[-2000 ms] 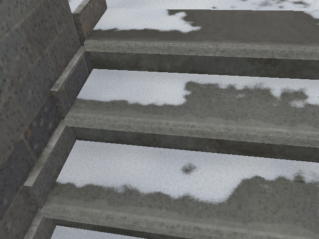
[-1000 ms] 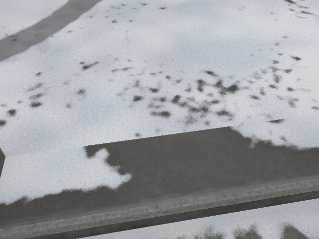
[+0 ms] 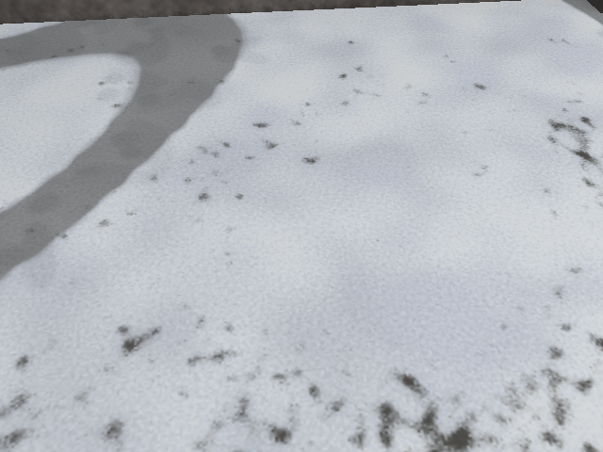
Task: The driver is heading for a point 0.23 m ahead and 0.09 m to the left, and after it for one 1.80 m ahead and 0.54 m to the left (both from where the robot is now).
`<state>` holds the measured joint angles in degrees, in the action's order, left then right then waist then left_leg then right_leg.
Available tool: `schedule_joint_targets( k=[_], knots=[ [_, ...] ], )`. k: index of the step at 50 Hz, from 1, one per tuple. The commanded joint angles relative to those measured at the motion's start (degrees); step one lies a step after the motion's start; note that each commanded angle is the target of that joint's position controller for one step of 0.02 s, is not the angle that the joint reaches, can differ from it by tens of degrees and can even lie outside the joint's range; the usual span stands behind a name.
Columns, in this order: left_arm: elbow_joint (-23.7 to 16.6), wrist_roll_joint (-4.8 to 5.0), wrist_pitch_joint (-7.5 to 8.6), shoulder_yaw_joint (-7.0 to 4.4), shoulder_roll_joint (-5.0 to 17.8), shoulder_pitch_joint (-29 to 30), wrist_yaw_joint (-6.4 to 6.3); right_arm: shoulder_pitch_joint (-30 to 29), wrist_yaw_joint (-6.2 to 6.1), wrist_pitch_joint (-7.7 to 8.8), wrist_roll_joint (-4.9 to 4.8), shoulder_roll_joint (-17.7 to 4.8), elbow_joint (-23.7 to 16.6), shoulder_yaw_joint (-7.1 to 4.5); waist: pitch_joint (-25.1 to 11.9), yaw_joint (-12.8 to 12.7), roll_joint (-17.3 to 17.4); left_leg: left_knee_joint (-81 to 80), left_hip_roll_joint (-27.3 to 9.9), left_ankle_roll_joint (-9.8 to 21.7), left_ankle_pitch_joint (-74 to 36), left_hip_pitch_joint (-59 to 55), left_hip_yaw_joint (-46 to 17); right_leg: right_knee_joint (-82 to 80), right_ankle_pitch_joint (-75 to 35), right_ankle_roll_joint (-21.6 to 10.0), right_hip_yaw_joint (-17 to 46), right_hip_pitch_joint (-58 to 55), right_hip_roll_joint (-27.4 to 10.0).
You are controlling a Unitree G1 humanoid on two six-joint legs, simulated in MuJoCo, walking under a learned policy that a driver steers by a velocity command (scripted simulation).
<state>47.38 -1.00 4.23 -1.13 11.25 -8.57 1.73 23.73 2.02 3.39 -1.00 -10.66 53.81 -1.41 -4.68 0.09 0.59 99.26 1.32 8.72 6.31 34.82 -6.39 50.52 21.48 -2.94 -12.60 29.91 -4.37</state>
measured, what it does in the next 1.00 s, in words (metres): climbs, turning left: left foot, then right foot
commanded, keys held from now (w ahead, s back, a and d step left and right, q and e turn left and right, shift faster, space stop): w+q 0.02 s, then q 0.62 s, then no key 0.36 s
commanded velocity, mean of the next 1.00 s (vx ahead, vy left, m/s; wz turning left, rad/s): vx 0.13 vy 0.00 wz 0.44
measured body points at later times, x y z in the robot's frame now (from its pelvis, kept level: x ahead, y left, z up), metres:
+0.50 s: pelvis +0.20 +0.05 +0.03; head +0.24 +0.08 +0.48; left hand +0.31 +0.35 -0.07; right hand +0.39 -0.19 -0.06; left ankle +0.28 +0.12 -0.69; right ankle +0.16 -0.13 -0.58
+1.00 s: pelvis +0.28 +0.01 +0.04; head +0.29 +0.00 +0.49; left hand +0.29 +0.30 -0.05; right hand +0.54 -0.12 -0.05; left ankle +0.27 +0.12 -0.68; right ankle +0.33 -0.10 -0.69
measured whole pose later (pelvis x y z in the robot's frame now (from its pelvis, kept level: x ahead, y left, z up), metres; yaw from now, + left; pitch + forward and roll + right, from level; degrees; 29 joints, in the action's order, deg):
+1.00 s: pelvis +0.28 +0.01 +0.04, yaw +25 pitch +2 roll +0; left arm 40.8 -1.8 1.3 -3.0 12.2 -12.1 -2.0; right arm 9.1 -0.7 -1.0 0.6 -12.6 34.1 -2.2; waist -1.7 -0.9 2.6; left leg 38.9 6.9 0.8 22.0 24.4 -8.3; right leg 32.7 17.2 0.2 1.2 18.0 0.0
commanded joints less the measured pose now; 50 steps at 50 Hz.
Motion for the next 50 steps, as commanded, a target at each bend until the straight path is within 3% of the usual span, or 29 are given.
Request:
schedule_joint_targets(
  k=[1,2,4,5,6,8,10,12,15,16,17,18,19,20,21,22,23,24,26,28,31,35,41,45,46,47,48,49,50],
  knots=[
    [4.9,-0.75,1.34,2.04,-8.3,-2.4,1.47,-1.9,-0.12,-0.97,-1.71,6.5,-9.0,2.04,7.3,5.5,-1.4,6.3,-3.0,3.5,-0.3,14.8,-4.1,-28.0,-10.5,1.4,11.9,-4.8,-10.2],
    [4.5,-1.09,1.26,1.48,-6.3,-1.0,1.16,-0.7,-1.11,-1.75,-1.89,6.0,-8.6,2.06,8.3,6.2,-2.7,-1.5,-3.0,1.8,-0.8,14.0,-2.9,-31.2,-13.3,1.0,6.9,-3.9,-9.1],
    [4.6,-1.67,1.22,1.86,-4.6,1.4,0.11,-5.2,-1.97,-2.58,-0.45,1.2,-10.4,1.03,9.2,6.7,-4.2,-13.0,-2.0,-0.4,-6.7,10.6,0.9,-36.7,-22.5,0.7,-0.7,-1.4,-5.8],
    [4.4,-1.91,1.75,1.53,-1.5,2.0,-0.82,-6.6,-1.88,-2.52,0.29,-0.1,-11.9,0.64,9.4,7.0,-7.8,-19.2,-2.3,-2.1,-9.4,8.6,2.6,-38.5,-29.1,-0.2,-2.4,-1.2,-6.0],
    [4.2,-1.62,1.91,1.14,1.1,2.0,-2.06,-7.3,-1.77,-2.49,0.52,-1.7,-12.6,-0.08,8.8,7.0,-8.8,-25.5,-2.3,-4.1,-11.6,7.4,4.6,-38.8,-32.8,-1.2,-3.8,-3.1,-5.7],
    [3.9,-0.79,2.05,0.11,6.3,0.0,-3.97,-10.0,-0.82,-2.63,0.28,-2.2,-13.0,-0.35,6.1,5.2,-6.1,-39.5,-3.8,-5.1,-13.3,1.4,8.5,-38.9,-33.0,-2.0,-5.5,-7.8,-5.6],
    [3.1,0.58,2.00,-1.38,10.9,-3.5,-5.19,-16.4,0.28,-2.90,0.35,-2.7,-15.2,-0.70,5.0,1.5,-5.3,-49.6,-5.1,-5.1,-10.3,1.2,9.2,-37.1,-37.2,-3.0,-3.4,-17.5,-9.7],
    [2.0,1.79,0.82,-2.88,13.5,-3.7,-5.52,-18.3,1.22,-3.21,0.78,-3.7,-16.7,-1.27,3.8,0.4,-6.5,-55.3,-6.0,-4.4,-4.1,2.5,9.5,-33.3,-43.1,-3.5,-1.9,-27.3,-13.5],
    [-0.3,3.07,-1.05,-4.46,14.3,-2.0,-5.34,-16.2,1.47,-3.26,0.93,-7.0,-17.4,-2.99,2.1,0.8,-6.9,-62.8,-3.0,-2.8,2.2,-1.7,13.0,-24.1,-52.8,-3.0,-1.0,-33.0,-14.4],
    [-0.3,3.61,-1.73,-4.48,13.5,-1.7,-5.28,-11.1,1.09,-3.00,1.07,-8.2,-16.3,-3.90,-0.1,3.2,-5.3,-70.0,-0.4,-1.7,-0.4,-8.0,14.3,-16.2,-53.9,-1.5,-1.7,-33.4,-12.2],
    [0.1,3.24,-1.95,-4.16,11.6,-5.1,-4.94,-6.1,0.11,-2.62,1.40,-12.1,-15.0,-5.66,-3.1,4.5,-1.1,-75.0,1.7,-0.3,-8.5,-18.4,12.2,-5.5,-45.1,1.2,-1.7,-29.6,-8.2],
    [-2.0,0.33,-1.76,-2.96,7.5,-4.9,-4.66,-4.4,-1.31,-2.49,2.00,-17.7,-15.3,-7.13,-4.1,3.1,8.3,-69.8,-7.9,2.6,-34.2,-29.6,-1.3,10.8,-15.8,4.2,-1.0,-13.4,-3.4],
    [-4.7,-0.80,-1.27,-1.73,3.7,-10.1,-4.35,-6.4,-1.49,-1.92,3.32,-20.1,-17.8,-6.90,-11.9,-2.0,16.6,-72.7,-20.0,16.5,-37.7,-43.8,-28.6,29.7,18.2,7.8,6.7,5.6,8.5],
    [-4.6,0.67,-0.66,-2.52,7.3,-7.7,-3.44,-6.5,-0.83,-1.63,2.54,-16.4,-19.5,-6.11,-18.9,1.4,9.2,-78.8,-20.7,16.9,-23.9,-42.8,-32.0,35.1,15.1,7.1,17.7,7.2,6.9],
    [-6.2,1.44,-0.32,-2.69,8.0,-3.3,-3.16,-9.7,-1.08,-1.29,1.57,-13.5,-20.6,-5.28,-13.9,1.3,5.4,-78.9,-18.2,13.5,-13.7,-39.2,-26.0,34.7,9.4,6.0,17.9,11.2,4.9],
    [-6.2,0.61,-0.26,-2.65,7.4,-0.6,-3.76,-12.2,-1.61,-1.41,0.57,-11.4,-21.0,-4.68,-9.6,0.4,-0.3,-79.0,-15.1,9.5,-7.9,-32.7,-20.8,31.2,4.2,5.5,18.1,11.7,2.6],
    [-7.3,0.09,-0.52,-2.98,8.0,1.1,-4.49,-13.6,-2.02,-1.62,0.03,-10.2,-21.5,-4.19,-7.2,-0.5,-0.9,-79.3,-13.1,7.6,-6.9,-27.0,-18.4,27.0,1.4,5.4,18.4,10.3,1.4],
    [-8.0,0.10,-0.94,-3.53,8.9,0.9,-4.70,-14.1,-2.25,-1.70,0.30,-9.5,-22.0,-3.88,-6.3,-1.6,0.2,-80.0,-11.8,6.8,-7.8,-22.9,-16.7,25.0,0.4,5.1,18.6,7.6,1.0],
    [-8.7,0.13,-1.66,-3.56,8.0,-0.3,-4.97,-13.2,-2.65,-1.60,1.49,-9.9,-22.4,-3.88,-6.3,-2.2,2.1,-79.9,-10.4,6.2,-13.0,-20.2,-15.6,22.6,-0.2,5.3,18.0,5.9,2.0],
    [-9.0,0.08,-2.17,-3.34,7.1,0.3,-5.74,-12.0,-3.20,-1.65,1.57,-11.6,-22.8,-4.44,-6.9,-1.8,2.2,-79.1,-9.9,5.9,-15.9,-20.7,-15.2,20.0,-0.9,6.1,18.1,7.2,2.7],
    [-10.1,0.24,-3.10,-3.51,7.1,2.3,-6.50,-11.7,-4.10,-2.75,0.92,-12.0,-23.7,-4.64,-6.7,-0.8,4.0,-79.3,-9.2,4.7,-7.2,-21.2,-17.1,17.0,-3.0,7.3,18.9,9.8,3.1],
    [-11.2,0.61,-3.50,-3.37,6.5,3.8,-6.67,-12.8,-4.80,-3.92,1.19,-10.6,-24.9,-4.04,-4.9,0.5,6.0,-79.3,-8.5,3.0,3.7,-20.5,-17.9,11.4,-5.4,7.9,18.7,9.8,2.7],
    [-11.5,1.06,-2.75,-2.96,6.1,3.2,-5.79,-13.5,-3.78,-4.46,2.10,-9.6,-24.7,-3.43,-3.3,2.2,8.1,-77.5,-9.0,3.8,-0.2,-19.7,-18.5,-0.2,-0.8,6.8,16.3,0.4,2.8],
    [-10.3,1.27,-1.86,-2.85,5.2,-1.4,-3.95,-15.5,-3.21,-5.02,1.12,-8.5,-24.4,-2.56,-1.9,-0.4,7.4,-74.4,-7.8,2.6,-5.1,-18.6,-18.2,-19.8,-8.5,4.7,13.9,-11.9,4.3],
    [-10.0,0.62,-1.67,-3.01,5.7,-2.2,-3.51,-14.0,-3.11,-4.90,0.91,-7.5,-23.8,-2.32,-1.5,-0.6,6.0,-73.5,-6.3,0.7,-2.2,-16.3,-17.3,-25.0,-14.0,3.5,14.8,-17.0,3.3],
    [-10.7,-0.99,-1.56,-3.47,8.4,-3.2,-3.51,-12.4,-3.06,-4.39,1.47,-5.9,-23.8,-1.88,-1.8,0.4,0.5,-68.5,-3.2,-2.7,6.3,-11.9,-14.0,-26.7,-22.2,0.9,21.2,-22.0,-4.0],
    [-11.6,-1.54,-1.94,-4.08,11.3,-1.7,-3.70,-8.8,-2.79,-3.63,1.76,-5.2,-23.4,-1.96,-1.6,3.9,-12.3,-60.7,4.4,-6.4,21.5,-5.8,-5.1,-26.7,-35.2,-4.9,28.8,-25.3,-11.9],
    [-11.4,-1.61,-1.97,-3.92,9.1,-1.7,-3.55,-13.8,-2.69,-2.77,1.99,-8.5,-24.8,-2.92,-1.2,0.7,-17.2,-56.8,3.2,-9.0,24.5,-4.8,-0.7,-30.4,-31.4,-10.9,35.4,-20.1,-16.2],
    [-12.0,-1.26,-1.97,-3.86,8.6,-0.4,-3.71,-17.3,-2.79,-2.58,1.53,-10.5,-24.9,-3.69,-0.5,-0.6,-13.9,-51.0,1.4,-10.6,24.0,-5.0,0.2,-31.0,-27.6,-11.5,34.9,-19.3,-15.1]
  ],
)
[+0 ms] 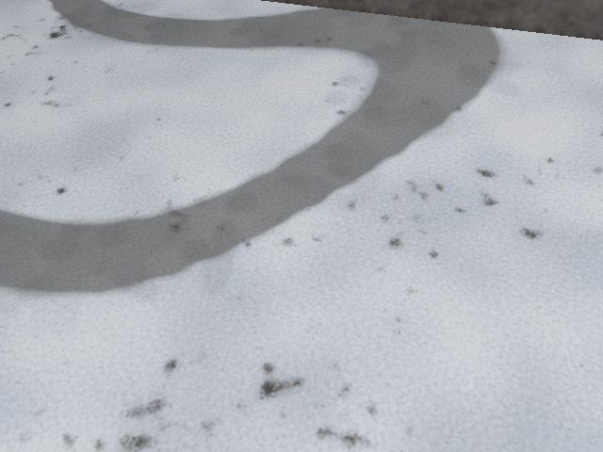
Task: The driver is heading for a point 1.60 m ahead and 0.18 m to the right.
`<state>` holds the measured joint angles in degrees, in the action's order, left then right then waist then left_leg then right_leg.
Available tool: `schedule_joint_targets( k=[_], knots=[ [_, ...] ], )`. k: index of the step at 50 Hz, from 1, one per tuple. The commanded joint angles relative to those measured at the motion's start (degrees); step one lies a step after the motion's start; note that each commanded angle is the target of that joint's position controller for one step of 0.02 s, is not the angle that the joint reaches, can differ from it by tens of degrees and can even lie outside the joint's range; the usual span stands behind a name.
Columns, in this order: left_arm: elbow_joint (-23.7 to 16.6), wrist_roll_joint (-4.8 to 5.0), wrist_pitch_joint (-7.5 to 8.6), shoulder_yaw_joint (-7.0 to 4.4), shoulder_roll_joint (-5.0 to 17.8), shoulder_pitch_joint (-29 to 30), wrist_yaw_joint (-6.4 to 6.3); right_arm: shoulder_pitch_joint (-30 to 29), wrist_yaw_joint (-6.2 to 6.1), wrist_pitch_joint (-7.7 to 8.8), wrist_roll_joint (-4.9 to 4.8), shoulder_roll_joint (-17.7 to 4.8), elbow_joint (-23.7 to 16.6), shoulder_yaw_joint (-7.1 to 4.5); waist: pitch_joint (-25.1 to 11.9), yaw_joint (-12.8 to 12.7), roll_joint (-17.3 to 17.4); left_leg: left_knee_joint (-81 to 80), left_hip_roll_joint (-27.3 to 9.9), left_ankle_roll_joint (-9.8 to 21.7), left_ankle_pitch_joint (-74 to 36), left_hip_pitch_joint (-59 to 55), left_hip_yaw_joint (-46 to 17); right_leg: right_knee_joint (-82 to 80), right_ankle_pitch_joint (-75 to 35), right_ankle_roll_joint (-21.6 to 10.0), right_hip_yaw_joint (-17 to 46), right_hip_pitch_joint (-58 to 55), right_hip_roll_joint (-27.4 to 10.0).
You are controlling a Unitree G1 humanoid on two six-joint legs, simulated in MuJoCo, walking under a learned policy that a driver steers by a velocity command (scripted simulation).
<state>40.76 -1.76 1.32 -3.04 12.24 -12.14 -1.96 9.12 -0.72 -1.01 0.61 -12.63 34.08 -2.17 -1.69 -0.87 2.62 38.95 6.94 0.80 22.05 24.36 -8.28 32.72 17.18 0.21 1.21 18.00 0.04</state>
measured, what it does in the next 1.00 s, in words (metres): steps on the spot: left foot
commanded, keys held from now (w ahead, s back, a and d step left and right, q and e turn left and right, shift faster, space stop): no key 1.00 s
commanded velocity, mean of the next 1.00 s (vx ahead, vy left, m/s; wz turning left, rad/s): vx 0.00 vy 0.00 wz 0.03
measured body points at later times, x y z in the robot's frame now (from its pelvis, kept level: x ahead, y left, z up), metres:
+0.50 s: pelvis -0.01 +0.01 +0.00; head -0.01 +0.01 +0.45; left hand +0.11 +0.25 -0.12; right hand +0.13 -0.22 -0.11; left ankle -0.02 +0.14 -0.73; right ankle +0.01 -0.13 -0.73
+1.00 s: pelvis -0.01 +0.01 +0.00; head +0.00 +0.01 +0.45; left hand +0.06 +0.25 -0.14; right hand +0.09 -0.22 -0.13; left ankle -0.02 +0.14 -0.73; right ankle +0.01 -0.13 -0.73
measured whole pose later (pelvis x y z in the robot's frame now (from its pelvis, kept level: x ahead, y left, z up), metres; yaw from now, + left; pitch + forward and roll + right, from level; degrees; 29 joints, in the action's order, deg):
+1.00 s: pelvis -0.01 +0.01 +0.00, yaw +0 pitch +0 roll +0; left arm 49.0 -0.3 0.4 -2.5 9.4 -15.9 -2.9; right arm 16.1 -2.3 0.6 0.5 -9.0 44.8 -2.0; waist 0.2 -0.4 0.1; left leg 34.2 -0.3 -1.1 19.0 14.8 -2.2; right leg 34.0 16.9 1.5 1.1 16.6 -1.2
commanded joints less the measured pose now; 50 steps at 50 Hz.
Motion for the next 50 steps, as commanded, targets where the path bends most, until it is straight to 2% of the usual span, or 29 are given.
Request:
schedule_joint_targets(
  k=[1,2,4,6,8,9,10,11,12,13,14,15,16,18,22,30,50],
  knots=[
    [-5.4,0.10,0.74,-2.03,7.7,3.5,-0.38,-3.7,-0.19,1.36,-0.39,-7.8,-4.6,-3.09,-3.2,0.0,-13.0,13.5,-4.8,-4.0,7.5,6.2,3.1,-12.7,-22.3,-13.6,19.0,-7.6,-17.5],
    [-5.8,0.59,0.67,-1.74,7.5,3.8,-0.62,-2.7,-0.26,0.58,-0.29,-6.6,-3.6,-2.99,-2.9,0.1,-11.4,17.3,-5.6,-5.1,7.5,5.9,3.3,-12.3,-23.1,-13.1,16.8,-6.8,-16.4],
    [-5.8,0.76,0.25,-1.04,6.3,5.7,-0.59,0.0,-0.25,-0.28,-0.51,-3.0,-2.1,-2.00,-2.1,1.7,-9.6,16.8,-7.1,-5.7,5.3,2.5,4.6,-11.4,-24.3,-11.2,11.2,-3.9,-12.6],
    [-5.3,0.66,-0.29,-0.45,4.8,5.0,-0.07,-1.1,-0.37,-0.10,-0.42,-0.6,-1.8,-0.99,-2.2,0.7,-11.3,9.0,-7.6,-5.5,3.9,-1.0,6.6,-10.3,-25.0,-10.4,7.9,-4.1,-9.8],
    [-4.7,0.82,-0.70,-0.24,4.9,2.9,0.28,-1.1,-0.44,0.10,-0.76,-1.1,-1.5,-1.07,-3.2,0.0,-12.7,0.6,-7.5,-5.6,2.2,-3.6,7.7,-8.6,-25.3,-11.3,8.5,-6.8,-9.9],
    [-4.6,1.24,-0.83,-0.10,4.8,2.9,0.36,0.2,-0.44,0.25,-0.87,-1.4,-0.8,-1.17,-3.3,0.9,-12.3,-6.6,-7.3,-5.2,-3.3,-6.3,8.3,-7.6,-24.3,-10.9,8.5,-6.9,-9.6],
    [-4.1,1.68,-0.71,0.00,4.6,1.5,0.46,0.6,-0.43,0.40,-0.60,-1.9,-0.4,-1.24,-2.8,1.1,-11.4,-13.0,-7.3,-4.4,-10.2,-9.4,8.0,-7.3,-22.9,-9.6,8.8,-6.0,-9.2],
    [-3.5,1.65,-0.20,0.07,4.5,-0.3,0.55,0.6,-0.57,0.52,0.16,-3.4,-0.8,-1.41,-3.0,0.7,-10.0,-14.1,-9.0,-3.4,-15.4,-13.0,5.1,-7.3,-19.3,-7.5,9.2,-4.0,-8.9],
    [-3.8,0.88,0.55,0.21,4.2,-1.1,0.76,1.1,-0.90,0.61,0.85,-6.4,-1.6,-1.92,-4.1,-0.4,-5.3,-11.9,-12.6,-1.9,-25.9,-16.8,1.7,-5.4,-13.5,-5.1,7.5,-0.9,-6.8],
    [-3.5,0.50,1.00,0.22,3.8,-3.1,0.91,1.1,-0.57,0.71,0.30,-7.6,0.0,-2.52,-4.6,-2.4,3.4,-8.9,-11.6,0.4,-20.1,-13.9,2.7,-6.1,-7.3,-2.8,2.8,-1.4,-2.9],
    [-3.4,0.34,0.99,-0.08,5.2,0.1,0.73,1.1,-0.05,1.00,0.16,-4.5,-0.4,-2.02,-3.1,0.2,2.1,-10.2,-10.6,1.1,-14.5,-10.4,2.6,-4.4,-4.4,-1.2,1.1,-3.1,-1.9],
    [-3.9,0.59,0.81,-0.14,4.6,2.0,0.61,1.0,0.00,1.23,0.53,-3.0,0.0,-1.52,-1.9,0.3,1.5,-11.2,-10.7,0.9,-11.3,-8.8,2.4,-4.0,-3.4,-0.8,0.6,-2.7,-1.6],
    [-3.9,0.79,0.47,0.06,3.5,2.6,0.37,0.5,-0.12,1.47,0.60,-3.3,-0.2,-1.49,-0.6,0.2,1.3,-11.6,-10.3,0.5,-10.3,-7.6,2.6,-3.7,-3.7,-1.1,0.6,-2.3,-1.7],
    [-3.9,0.87,0.07,0.06,2.9,2.0,0.29,1.1,-0.50,1.95,0.45,-3.1,0.0,-1.37,0.5,0.2,1.7,-11.7,-10.2,0.2,-9.2,-6.6,2.8,-3.5,-4.7,-1.3,0.6,-2.1,-1.6],
    [-2.8,1.04,0.05,-0.10,2.3,0.8,0.33,2.2,-0.88,2.26,0.29,-2.6,0.4,-1.09,1.0,0.3,0.4,-11.7,-9.9,0.2,-7.4,-6.0,2.8,-3.3,-4.4,-1.1,0.6,-2.2,-1.6],
    [-0.6,1.15,0.04,-0.44,2.4,-1.3,-0.07,3.9,-1.00,2.47,0.14,-1.5,1.7,-0.82,1.3,0.4,-2.0,-11.3,-9.2,0.6,-7.7,-6.3,3.3,-3.3,-4.8,-0.3,0.8,-2.1,-1.7],
    [6.2,1.52,-0.33,-0.57,2.1,-5.1,-1.16,8.0,-1.85,2.31,-0.18,-1.0,8.3,-0.90,2.4,0.4,-2.3,-11.7,-8.2,0.1,-10.5,-7.1,4.9,-4.6,-6.7,-0.7,0.9,-2.8,-1.8]
  ],
)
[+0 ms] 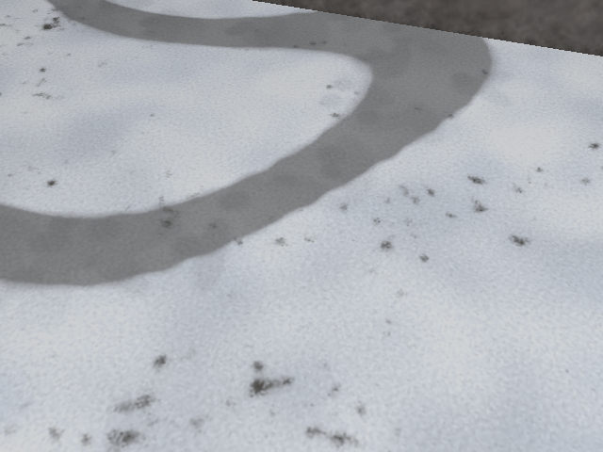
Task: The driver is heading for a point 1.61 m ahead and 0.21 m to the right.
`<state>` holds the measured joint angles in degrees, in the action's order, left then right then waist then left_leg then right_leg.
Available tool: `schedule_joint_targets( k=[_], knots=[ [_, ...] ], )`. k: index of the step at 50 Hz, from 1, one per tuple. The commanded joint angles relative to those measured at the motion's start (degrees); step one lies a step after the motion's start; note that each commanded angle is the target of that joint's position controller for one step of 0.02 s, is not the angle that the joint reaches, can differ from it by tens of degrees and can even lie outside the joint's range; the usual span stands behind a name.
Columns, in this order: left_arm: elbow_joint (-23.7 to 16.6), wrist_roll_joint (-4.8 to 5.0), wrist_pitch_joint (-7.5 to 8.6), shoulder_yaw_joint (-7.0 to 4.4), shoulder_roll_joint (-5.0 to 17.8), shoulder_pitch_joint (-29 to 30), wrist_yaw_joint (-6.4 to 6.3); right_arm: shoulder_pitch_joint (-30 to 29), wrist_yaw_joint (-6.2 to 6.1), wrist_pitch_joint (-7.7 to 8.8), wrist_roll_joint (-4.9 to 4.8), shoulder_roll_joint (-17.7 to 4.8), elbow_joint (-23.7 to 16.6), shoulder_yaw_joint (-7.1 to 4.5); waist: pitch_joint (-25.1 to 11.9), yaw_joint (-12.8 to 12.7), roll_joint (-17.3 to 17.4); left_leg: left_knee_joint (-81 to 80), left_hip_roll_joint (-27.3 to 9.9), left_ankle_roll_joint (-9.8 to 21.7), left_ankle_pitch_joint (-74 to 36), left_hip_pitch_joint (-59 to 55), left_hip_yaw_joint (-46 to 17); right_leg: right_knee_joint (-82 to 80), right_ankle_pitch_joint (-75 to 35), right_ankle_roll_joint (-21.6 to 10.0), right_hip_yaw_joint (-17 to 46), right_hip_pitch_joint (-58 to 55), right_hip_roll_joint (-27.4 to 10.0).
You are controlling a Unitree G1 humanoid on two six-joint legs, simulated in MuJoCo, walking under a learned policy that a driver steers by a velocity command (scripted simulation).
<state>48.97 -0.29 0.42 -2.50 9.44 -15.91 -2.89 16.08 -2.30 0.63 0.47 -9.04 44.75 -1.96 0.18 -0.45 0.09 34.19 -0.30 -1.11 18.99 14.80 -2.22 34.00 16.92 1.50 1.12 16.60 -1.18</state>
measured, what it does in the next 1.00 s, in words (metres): walks ahead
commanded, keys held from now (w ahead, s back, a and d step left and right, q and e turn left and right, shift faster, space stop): no key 0.56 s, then w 0.44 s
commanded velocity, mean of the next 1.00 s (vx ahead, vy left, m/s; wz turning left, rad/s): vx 0.12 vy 0.00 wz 0.00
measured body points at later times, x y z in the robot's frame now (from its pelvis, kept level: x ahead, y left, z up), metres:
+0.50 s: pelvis +0.00 +0.00 +0.01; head +0.01 +0.00 +0.46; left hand +0.03 +0.23 -0.15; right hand +0.03 -0.24 -0.14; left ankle -0.01 +0.13 -0.73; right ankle +0.01 -0.14 -0.73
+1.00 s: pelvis +0.11 +0.01 +0.01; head +0.11 +0.02 +0.46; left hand +0.22 +0.26 -0.12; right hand +0.01 -0.21 -0.13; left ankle -0.01 +0.13 -0.73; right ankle +0.12 -0.11 -0.64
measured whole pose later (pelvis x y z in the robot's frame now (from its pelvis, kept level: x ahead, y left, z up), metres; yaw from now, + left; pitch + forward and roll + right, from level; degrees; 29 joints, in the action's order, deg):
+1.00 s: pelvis +0.11 +0.01 +0.01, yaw +0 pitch +2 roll +0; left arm 53.7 2.0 6.7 -2.2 13.9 -12.6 1.0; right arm 32.0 -0.3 5.2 -0.2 -8.8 59.3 -1.0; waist -2.8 3.1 -1.5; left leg 18.3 0.5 0.4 19.6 1.1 -1.5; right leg 66.7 17.8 -3.5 -1.8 36.2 -2.7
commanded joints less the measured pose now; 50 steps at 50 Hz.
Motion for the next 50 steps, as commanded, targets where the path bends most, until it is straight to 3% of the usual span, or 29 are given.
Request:
schedule_joint_targets(
  k=[1,28,29,31,34,37,38,39,40,41,42,43,44,45,47,49,50],
  knots=[
    [-1.6,0.07,0.54,-1.10,4.9,-1.4,-0.26,1.3,-0.34,0.65,-0.06,-4.7,-1.9,-1.11,0.6,0.0,0.2,-7.0,-0.9,2.0,-7.5,2.4,-1.2,-6.0,-6.6,-2.0,1.0,-1.5,-0.6],
    [8.1,0.38,-0.02,0.05,4.2,-4.3,-0.37,5.8,-0.79,0.13,-0.48,-4.1,9.9,-0.48,2.7,0.1,0.0,-10.1,-0.7,1.2,-9.2,0.5,0.2,-9.5,-8.1,-2.3,0.3,-3.5,-0.1],
    [9.0,0.42,-0.11,0.22,3.6,-5.6,-0.36,7.1,-0.78,0.04,-0.51,-3.5,11.0,-0.32,1.2,0.1,0.0,-10.1,0.1,1.4,-3.2,-0.1,1.0,-9.7,-1.8,-2.5,-0.3,-4.2,0.6],
    [9.2,1.31,-0.28,-0.45,5.6,-6.0,-0.61,6.9,-1.02,-0.11,-1.19,-4.8,11.3,-0.81,4.1,0.0,-0.7,-8.2,1.5,3.0,14.9,3.6,1.8,-9.3,18.0,-4.5,0.0,-0.8,1.2],
    [8.8,1.75,1.10,-0.61,6.2,-7.0,-0.34,6.2,-0.72,1.46,-1.53,-3.9,10.6,-0.54,8.7,-0.5,-2.4,-6.0,0.0,5.0,19.5,9.4,0.1,-11.4,26.8,-7.7,6.2,2.1,-2.8],
    [9.5,2.13,2.45,-1.24,8.6,-10.2,0.52,4.7,0.48,3.37,-1.57,-1.9,9.9,-0.02,7.1,-1.3,-7.5,1.6,1.4,4.8,11.7,11.4,2.7,-16.6,30.0,-11.9,17.2,-1.1,-9.6],
    [9.3,2.24,2.67,-1.46,9.8,-9.6,0.74,5.2,0.88,3.95,-1.65,-1.1,9.9,0.26,7.0,-0.4,-9.6,3.7,1.9,5.1,8.2,9.6,4.0,-19.2,30.7,-13.2,21.0,0.0,-12.1],
    [8.5,2.34,2.90,-1.56,10.3,-7.5,1.02,6.3,1.09,4.36,-1.80,-1.0,10.2,0.35,7.5,0.8,-9.6,2.9,1.7,5.9,6.7,5.5,3.8,-20.0,29.5,-13.4,22.0,3.5,-12.7],
    [7.3,2.55,3.00,-1.42,10.2,-3.8,1.27,9.4,1.17,4.63,-1.73,-1.0,11.3,0.36,8.2,3.2,-8.3,-1.8,1.5,6.9,6.5,-1.7,3.0,-18.1,26.6,-12.1,19.0,9.4,-10.9],
    [5.2,2.82,3.23,-0.97,8.9,1.9,1.45,15.6,1.12,4.87,-1.66,-2.5,13.4,-0.08,8.7,6.6,-4.4,-7.9,-0.3,8.2,8.5,-8.5,-1.0,-12.0,21.5,-9.2,11.5,15.3,-6.3],
    [3.4,2.99,4.21,-0.02,5.1,5.6,1.63,22.8,1.02,5.13,-1.95,-7.1,15.7,-1.38,8.7,8.7,7.4,-15.8,-6.9,11.4,14.2,-16.7,-14.3,4.3,11.9,-5.0,0.2,24.2,1.0],
    [1.5,2.47,5.84,0.49,4.0,6.7,1.86,28.2,1.63,5.53,-2.20,-13.6,16.3,-3.01,7.3,10.0,19.4,-23.3,-18.6,17.0,9.9,-24.5,-34.1,19.6,8.9,-3.6,-3.5,33.9,3.4],
    [0.8,2.38,6.94,0.13,6.2,8.5,2.28,27.3,1.73,6.10,-0.86,-10.5,15.7,-2.02,8.1,8.9,13.2,-23.4,-21.4,18.5,3.8,-25.4,-38.9,30.9,12.2,-4.6,1.2,39.9,1.3],
    [0.7,2.71,7.61,0.26,6.0,7.6,3.00,24.0,1.84,6.43,-0.26,-8.9,14.6,-1.42,8.2,6.4,8.0,-22.3,-21.0,17.8,-1.3,-26.2,-34.9,37.3,9.7,-5.8,2.4,43.3,-0.9],
    [0.3,2.47,8.04,0.36,6.0,8.4,3.85,19.2,2.23,5.85,-0.70,-7.6,13.1,-0.57,7.6,4.2,3.0,-23.6,-18.6,15.3,-10.6,-26.1,-24.5,38.6,3.1,-6.4,1.8,45.8,-4.1],
    [-0.4,2.10,7.56,0.49,5.4,9.8,4.55,18.0,2.00,4.55,-0.66,-4.0,12.9,0.64,7.3,3.3,4.0,-26.1,-14.5,12.0,-14.7,-22.2,-14.9,32.0,-0.7,-5.1,-0.3,41.1,-5.4],
    [-1.1,1.93,7.35,0.94,4.4,11.4,4.96,16.9,1.55,4.06,-0.54,-4.1,12.3,0.77,7.9,3.2,4.6,-27.2,-12.5,11.0,-15.7,-18.2,-11.1,26.8,-3.9,-4.1,-2.0,37.6,-4.8]
  ],
)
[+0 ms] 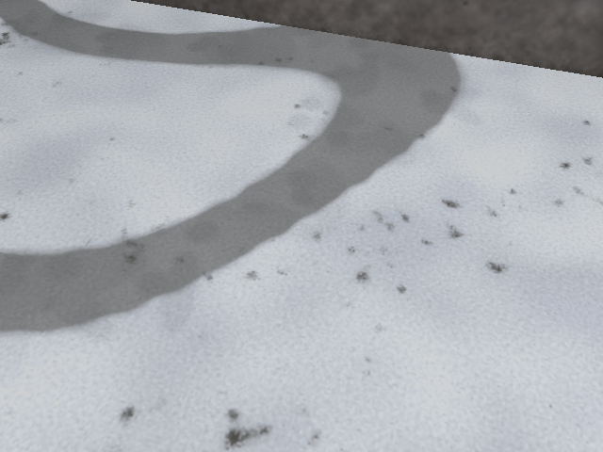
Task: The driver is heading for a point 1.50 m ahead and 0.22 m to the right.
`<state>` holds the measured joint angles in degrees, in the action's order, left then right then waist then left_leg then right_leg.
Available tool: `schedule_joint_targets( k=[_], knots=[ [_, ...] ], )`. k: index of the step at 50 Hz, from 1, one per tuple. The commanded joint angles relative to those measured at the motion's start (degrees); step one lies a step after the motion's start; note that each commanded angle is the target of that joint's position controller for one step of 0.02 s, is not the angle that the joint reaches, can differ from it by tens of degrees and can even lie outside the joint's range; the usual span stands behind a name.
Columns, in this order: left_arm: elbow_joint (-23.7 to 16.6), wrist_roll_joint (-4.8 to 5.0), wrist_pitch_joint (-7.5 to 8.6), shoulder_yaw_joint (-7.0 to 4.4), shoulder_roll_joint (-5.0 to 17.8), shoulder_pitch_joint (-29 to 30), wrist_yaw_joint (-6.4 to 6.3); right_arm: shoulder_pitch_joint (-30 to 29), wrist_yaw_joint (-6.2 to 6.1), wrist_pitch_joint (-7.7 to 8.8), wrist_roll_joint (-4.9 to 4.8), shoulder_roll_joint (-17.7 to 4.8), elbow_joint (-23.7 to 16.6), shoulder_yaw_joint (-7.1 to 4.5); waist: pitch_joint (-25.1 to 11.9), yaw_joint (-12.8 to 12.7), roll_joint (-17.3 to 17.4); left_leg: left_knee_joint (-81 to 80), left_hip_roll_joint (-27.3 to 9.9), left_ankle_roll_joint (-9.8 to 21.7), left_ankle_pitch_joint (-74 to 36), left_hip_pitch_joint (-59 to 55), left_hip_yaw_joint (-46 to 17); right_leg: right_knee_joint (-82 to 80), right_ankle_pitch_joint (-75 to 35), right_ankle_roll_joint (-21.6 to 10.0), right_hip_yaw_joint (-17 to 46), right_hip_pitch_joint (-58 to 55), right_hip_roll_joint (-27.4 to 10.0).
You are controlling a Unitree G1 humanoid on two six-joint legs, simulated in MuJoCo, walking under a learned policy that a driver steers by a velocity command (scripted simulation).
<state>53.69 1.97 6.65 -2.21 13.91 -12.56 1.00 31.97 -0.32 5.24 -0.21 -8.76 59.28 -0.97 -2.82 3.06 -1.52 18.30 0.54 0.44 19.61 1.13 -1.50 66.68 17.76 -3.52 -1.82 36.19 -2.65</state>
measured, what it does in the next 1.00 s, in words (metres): walks ahead: right foot, then left foot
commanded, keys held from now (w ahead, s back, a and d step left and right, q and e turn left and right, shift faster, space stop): w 0.84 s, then w+e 0.16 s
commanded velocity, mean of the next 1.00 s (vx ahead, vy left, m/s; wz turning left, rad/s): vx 0.48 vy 0.00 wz -0.03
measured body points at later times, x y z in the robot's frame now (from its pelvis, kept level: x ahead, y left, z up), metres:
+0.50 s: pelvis +0.27 -0.06 +0.01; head +0.28 -0.07 +0.46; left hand +0.27 +0.19 -0.13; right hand +0.42 -0.32 -0.11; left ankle +0.38 +0.11 -0.66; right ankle +0.25 -0.14 -0.74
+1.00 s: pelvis +0.57 +0.01 +0.01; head +0.58 +0.01 +0.45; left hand +0.67 +0.28 -0.12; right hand +0.62 -0.26 -0.12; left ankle +0.58 +0.09 -0.74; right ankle +0.59 -0.16 -0.65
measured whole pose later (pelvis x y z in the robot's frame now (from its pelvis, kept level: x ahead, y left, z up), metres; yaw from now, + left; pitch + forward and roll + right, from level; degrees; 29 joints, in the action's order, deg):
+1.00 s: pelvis +0.57 +0.01 +0.01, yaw -3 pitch +1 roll +1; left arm 51.4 1.8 3.8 -2.8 16.4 -12.9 -0.2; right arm 16.0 1.5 6.4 0.8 -13.4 51.1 -2.9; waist 0.6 1.1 -2.7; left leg 17.6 3.2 4.1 8.6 10.3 6.3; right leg 64.2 13.3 -2.0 4.1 35.8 -5.5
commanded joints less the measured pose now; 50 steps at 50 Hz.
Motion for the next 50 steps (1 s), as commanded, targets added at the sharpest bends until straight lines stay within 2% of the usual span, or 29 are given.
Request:
schedule_joint_targets(
  k=[1,2,4,6,7,8,9,10,11,12,13,14,15,17,20,24,28,33,36,37,38,39,40,41,42,43,44,46,50],
  knots=[
    [-6.9,-0.81,0.90,1.28,-1.1,10.1,1.46,-0.7,-0.85,-0.70,0.31,-5.6,-3.2,-0.25,11.2,-0.6,6.1,-12.1,-11.0,8.6,-16.4,1.4,-7.9,-13.4,-9.4,1.6,-0.3,11.4,-2.4],
    [-7.9,-0.98,0.69,1.76,-1.8,12.5,1.73,-1.4,-1.25,-0.57,0.23,-7.5,-3.9,-0.58,10.9,-0.5,6.7,-13.2,-9.3,8.0,-16.7,6.9,-5.1,-20.6,-13.8,2.0,-1.7,3.6,-0.9],
    [-9.6,-0.60,-0.01,1.62,0.0,15.4,1.66,0.5,-1.56,-0.02,-0.56,-11.9,-3.6,-1.65,10.5,-0.6,9.0,-15.9,-11.1,8.6,-16.1,9.3,-5.4,-26.8,-16.7,2.1,-2.7,-5.3,1.0],
    [-10.6,-0.16,-0.37,0.95,3.2,15.7,1.46,0.2,-1.58,0.14,-1.22,-12.5,-3.4,-2.07,10.9,-2.1,9.3,-14.1,-13.1,8.0,-21.7,4.2,-5.2,-32.0,-16.8,0.7,-1.5,-6.8,1.4],
    [-10.9,-0.22,-0.32,0.36,4.7,14.8,1.35,0.1,-1.50,0.03,-1.13,-12.7,-3.3,-2.26,9.7,-3.3,9.7,-10.9,-13.8,7.3,-31.3,0.9,-4.7,-33.5,-16.4,-0.3,-1.8,-8.7,2.3],
    [-10.3,-0.34,-0.36,-0.47,6.3,11.4,1.14,-0.4,-1.39,-0.40,-0.63,-13.1,-3.3,-2.47,6.7,-5.5,10.4,-4.8,-13.8,6.2,-43.7,-1.8,-3.3,-33.5,-14.9,-1.5,-2.3,-12.9,3.6],
    [-8.0,-0.01,-0.58,-1.75,8.4,3.3,0.80,-0.8,-1.32,-1.07,0.10,-12.7,-3.4,-2.40,1.2,-9.6,10.5,5.5,-12.2,4.9,-53.1,-1.7,-1.4,-33.5,-13.7,-3.1,-3.2,-22.5,5.4],
    [-5.4,0.29,-1.00,-2.92,10.8,-6.3,0.38,-1.8,-1.10,-1.31,0.74,-12.1,-4.5,-2.06,-4.6,-13.8,9.8,18.6,-10.1,3.1,-50.6,6.0,-0.2,-32.7,-13.4,-4.8,-0.3,-37.1,2.8],
    [-3.6,-0.96,-1.69,-4.17,16.4,-14.9,-0.31,0.4,-0.76,-0.99,1.83,-7.5,-6.4,-0.75,-13.1,-13.7,-3.7,40.5,-3.5,0.9,-25.8,21.5,2.0,-35.5,-3.7,-9.3,19.4,-54.1,-11.2],
    [-3.4,-2.39,-1.43,-3.41,16.4,-14.7,0.42,6.6,-0.25,0.63,0.16,-0.1,-5.7,1.05,-20.1,-9.1,-18.5,56.9,4.4,-0.1,11.3,33.4,-5.5,-49.4,5.4,-16.1,47.7,-59.6,-21.1],
    [-4.0,-1.83,-1.12,-2.14,10.9,-9.1,0.55,1.2,0.07,1.90,-1.49,-6.7,-6.4,-0.50,-11.5,-8.5,-11.5,63.8,0.3,1.1,8.9,38.6,-7.7,-52.9,7.3,-13.1,46.1,-51.8,-18.7],
    [-4.8,-1.15,-0.97,-1.46,8.0,-4.2,0.57,-5.4,0.16,2.28,-2.40,-9.6,-8.1,-1.25,-3.9,-7.5,-5.5,63.7,-3.0,2.2,3.1,40.2,-5.2,-52.4,2.1,-10.9,34.7,-42.2,-17.2],
    [-5.5,-1.48,-0.67,-1.09,7.1,0.1,0.89,-8.5,-0.41,2.30,-2.07,-10.3,-8.8,-1.54,-1.6,-5.5,0.5,60.9,-6.0,2.6,-2.2,37.0,-4.1,-53.3,-4.9,-9.5,27.2,-33.6,-14.8],
    [-5.1,-2.64,-0.22,-0.41,4.7,2.8,1.39,-7.7,-0.78,0.86,-1.53,-9.2,-8.7,-2.24,0.4,-1.8,-1.8,56.3,-9.0,3.1,-6.6,31.8,-4.0,-56.4,-8.2,-8.8,17.8,-24.8,-10.3],
    [-2.9,-2.43,0.48,-0.36,4.9,0.1,1.27,-9.4,-1.00,-0.89,-0.76,-8.0,-9.5,-2.44,4.1,-0.6,-2.3,51.3,-9.9,2.4,-8.6,33.5,-2.7,-60.2,-10.9,-10.4,12.8,-20.5,-8.7],
    [-1.2,-2.30,-0.05,-0.68,7.2,-4.5,-0.26,-20.3,-0.77,-0.54,0.23,-8.7,-13.4,-2.62,6.1,-2.8,0.0,37.9,-10.5,0.3,-19.3,42.1,-2.0,-61.2,-16.3,-10.3,10.2,-24.7,-8.9],
    [-0.2,-1.46,-0.70,-0.75,8.5,-8.8,-1.03,-29.3,0.34,0.19,-0.26,-7.4,-16.0,-1.89,6.5,-5.9,-0.1,22.5,-7.6,0.0,-27.3,39.4,0.7,-61.1,-18.4,-8.3,6.6,-28.6,-7.7],
    [2.2,-0.97,-2.16,-1.01,8.9,-14.1,-1.29,-37.2,2.19,0.85,-0.96,-7.6,-19.5,-1.32,8.6,-8.2,-0.4,13.7,-5.7,1.2,-23.1,41.1,1.1,-56.9,-19.8,-7.8,6.9,-38.7,-10.9],
    [1.9,-1.05,-3.01,-1.58,10.2,-12.9,-1.47,-34.9,3.07,1.47,-0.96,-9.6,-19.9,-1.87,6.3,-5.6,-2.5,10.8,-3.3,3.7,-16.6,34.2,2.7,-51.3,-31.4,-6.5,6.8,-41.9,-12.1],
    [1.5,-1.14,-3.24,-1.73,10.8,-11.6,-1.47,-30.3,2.99,1.60,-0.85,-11.2,-18.8,-2.68,3.1,-2.7,-3.6,10.2,-1.2,4.9,-15.5,26.6,4.4,-45.9,-41.8,-5.7,5.8,-41.5,-11.1],
    [0.9,-1.57,-3.48,-1.33,9.9,-10.4,-1.44,-20.3,2.64,1.62,-0.93,-14.0,-15.8,-4.17,-2.9,2.1,-3.3,9.8,0.0,6.8,-16.6,13.2,5.1,-34.8,-47.6,-4.2,3.5,-38.1,-8.1],
    [-0.8,-2.60,-3.22,-0.40,8.0,-10.3,-1.45,-8.4,1.93,1.45,-0.17,-18.7,-13.4,-5.50,-12.2,6.1,1.9,12.1,-10.3,10.9,-18.7,-6.7,-6.4,-16.4,-33.6,-2.1,1.0,-25.1,-4.7],
    [-0.9,-2.33,-1.70,2.02,-0.7,-18.5,-0.56,-5.0,2.12,1.15,0.30,-22.7,-12.0,-6.26,-20.9,1.7,18.0,5.8,-23.9,20.7,-8.3,-27.1,-35.4,4.0,7.9,1.6,2.1,-1.4,6.6],
    [-0.1,-0.70,-0.14,0.60,5.6,-15.3,-0.27,-5.0,1.97,1.03,-0.04,-16.5,-12.1,-4.79,-20.7,4.0,13.3,0.5,-23.2,19.5,-3.2,-26.5,-40.9,10.9,13.9,0.8,10.1,5.1,4.5],
    [-2.5,0.68,0.73,-0.47,9.3,-8.7,-0.17,-10.5,1.59,1.04,-0.23,-14.4,-12.9,-4.01,-10.7,3.1,11.0,-0.5,-21.1,16.3,-6.2,-18.1,-31.0,11.5,9.4,0.0,8.7,8.9,1.3],
    [-3.2,0.71,0.83,-0.50,9.0,-5.4,-0.58,-15.6,1.45,1.02,-0.07,-12.9,-13.9,-3.51,-6.0,1.2,5.2,-2.0,-19.3,14.6,-12.3,-8.8,-23.1,9.1,3.9,0.1,7.4,6.7,-1.8],
    [-3.3,0.01,0.32,-0.80,8.2,-4.1,-0.96,-18.5,1.65,1.18,0.29,-11.2,-14.2,-3.07,-2.3,-0.5,3.0,-4.1,-17.3,13.6,-16.6,-1.2,-17.6,5.5,0.8,0.5,6.9,4.2,-3.5],
    [-2.6,-0.15,-1.68,-0.95,5.6,-6.9,-1.14,-20.0,2.03,1.85,0.91,-9.3,-13.4,-2.66,-0.3,-3.5,5.1,-8.0,-14.7,12.3,-18.3,6.0,-10.9,1.7,-2.5,0.8,7.7,-1.6,-5.3],
    [-4.1,-0.33,-3.49,-1.32,4.2,-4.3,-1.49,-17.9,1.31,2.42,1.28,-11.6,-10.9,-3.48,3.5,-4.2,4.5,-11.2,-14.2,12.1,-24.9,8.6,-2.1,-4.0,-9.3,2.0,9.4,3.0,-4.9]
  ],
)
